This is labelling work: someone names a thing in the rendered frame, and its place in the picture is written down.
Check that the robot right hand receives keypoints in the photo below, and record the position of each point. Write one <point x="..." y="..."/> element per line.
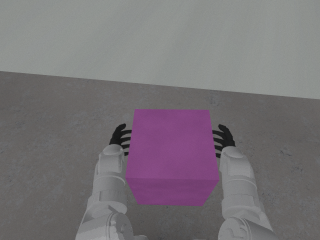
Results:
<point x="225" y="142"/>

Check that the left robot forearm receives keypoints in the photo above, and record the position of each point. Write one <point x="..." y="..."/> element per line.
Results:
<point x="108" y="193"/>

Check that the carton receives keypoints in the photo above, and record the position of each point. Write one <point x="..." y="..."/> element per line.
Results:
<point x="172" y="159"/>

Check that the robot left upper arm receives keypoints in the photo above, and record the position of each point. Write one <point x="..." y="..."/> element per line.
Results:
<point x="112" y="226"/>

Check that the right robot forearm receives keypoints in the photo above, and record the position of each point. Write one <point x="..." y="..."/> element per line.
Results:
<point x="240" y="196"/>

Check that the robot left hand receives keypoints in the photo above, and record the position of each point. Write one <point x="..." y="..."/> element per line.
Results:
<point x="116" y="137"/>

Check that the robot right upper arm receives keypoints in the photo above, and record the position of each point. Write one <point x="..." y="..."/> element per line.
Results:
<point x="239" y="228"/>

